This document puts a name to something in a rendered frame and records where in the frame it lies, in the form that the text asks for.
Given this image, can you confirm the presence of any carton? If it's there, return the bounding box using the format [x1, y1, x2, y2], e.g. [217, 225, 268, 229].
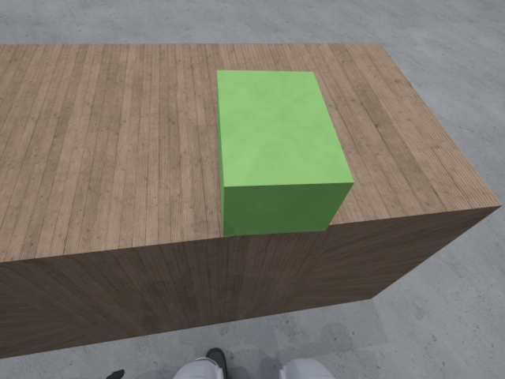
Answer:
[217, 70, 354, 236]

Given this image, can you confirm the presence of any right robot thigh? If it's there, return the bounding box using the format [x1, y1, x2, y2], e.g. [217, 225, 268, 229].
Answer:
[279, 358, 335, 379]

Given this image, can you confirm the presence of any left robot shin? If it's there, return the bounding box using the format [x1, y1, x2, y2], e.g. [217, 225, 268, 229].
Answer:
[195, 358, 218, 366]

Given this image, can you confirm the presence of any pedestal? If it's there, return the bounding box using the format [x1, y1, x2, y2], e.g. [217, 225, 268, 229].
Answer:
[0, 43, 502, 359]

